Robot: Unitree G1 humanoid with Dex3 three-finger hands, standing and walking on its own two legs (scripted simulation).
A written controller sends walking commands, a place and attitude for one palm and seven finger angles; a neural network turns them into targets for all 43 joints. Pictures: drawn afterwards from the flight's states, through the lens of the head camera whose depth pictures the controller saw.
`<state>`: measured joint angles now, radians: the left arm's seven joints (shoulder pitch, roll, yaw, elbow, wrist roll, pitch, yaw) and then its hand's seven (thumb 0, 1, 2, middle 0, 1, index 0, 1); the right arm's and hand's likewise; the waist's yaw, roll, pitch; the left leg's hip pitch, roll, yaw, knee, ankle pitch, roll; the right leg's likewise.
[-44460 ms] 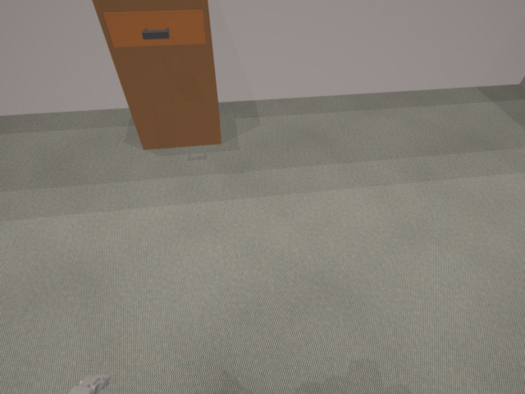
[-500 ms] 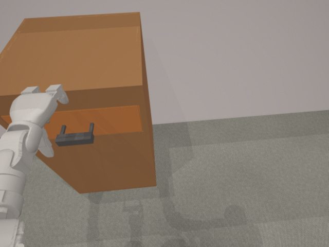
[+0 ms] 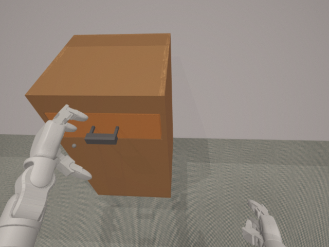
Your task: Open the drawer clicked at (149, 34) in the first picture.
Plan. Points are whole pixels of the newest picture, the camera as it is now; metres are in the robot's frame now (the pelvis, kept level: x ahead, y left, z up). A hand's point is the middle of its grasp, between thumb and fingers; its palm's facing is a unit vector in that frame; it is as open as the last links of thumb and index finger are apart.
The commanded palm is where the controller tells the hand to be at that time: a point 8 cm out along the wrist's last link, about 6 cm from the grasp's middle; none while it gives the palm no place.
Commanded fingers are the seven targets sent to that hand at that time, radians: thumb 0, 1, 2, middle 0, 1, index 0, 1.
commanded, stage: draw the hand back to the body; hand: left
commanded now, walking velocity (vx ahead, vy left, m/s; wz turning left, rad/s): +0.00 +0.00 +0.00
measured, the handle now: (103, 133) +0.49 +0.30 -0.09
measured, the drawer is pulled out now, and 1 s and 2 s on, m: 0.00 0.00 0.00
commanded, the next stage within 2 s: step back with the hand held close in 0.90 s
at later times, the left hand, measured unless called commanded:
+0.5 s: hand (60, 168) +0.21 +0.22 +0.16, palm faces +0.37 -0.85 -0.38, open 10.5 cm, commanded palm +0.16 +0.26 +0.18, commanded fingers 0.00 0.58 0.76 -0.22 -0.50 -0.22 -0.50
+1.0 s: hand (39, 184) +0.17 +0.23 +0.17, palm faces +0.40 -0.84 -0.37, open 7.5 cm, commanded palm +0.13 +0.27 +0.18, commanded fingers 0.00 0.90 0.90 -0.20 -0.30 -0.20 -0.30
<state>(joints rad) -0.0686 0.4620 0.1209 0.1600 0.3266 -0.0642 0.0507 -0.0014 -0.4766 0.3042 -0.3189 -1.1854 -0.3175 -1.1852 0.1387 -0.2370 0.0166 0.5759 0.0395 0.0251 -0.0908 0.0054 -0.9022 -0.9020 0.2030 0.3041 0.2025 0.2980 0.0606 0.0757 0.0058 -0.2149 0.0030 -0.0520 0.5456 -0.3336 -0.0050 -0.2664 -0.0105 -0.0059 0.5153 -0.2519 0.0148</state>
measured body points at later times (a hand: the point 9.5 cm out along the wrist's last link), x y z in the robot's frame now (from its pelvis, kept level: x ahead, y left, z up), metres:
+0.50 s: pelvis +0.01 -0.02 +0.01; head +0.00 -0.04 +0.46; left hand +0.19 +0.26 +0.18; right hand +0.19 -0.25 -0.08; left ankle -0.03 +0.13 -0.73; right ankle +0.01 -0.13 -0.73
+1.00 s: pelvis -0.01 -0.01 +0.01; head -0.04 -0.02 +0.46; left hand +0.15 +0.27 +0.19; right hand +0.18 -0.22 -0.07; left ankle -0.03 +0.13 -0.73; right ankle +0.01 -0.13 -0.73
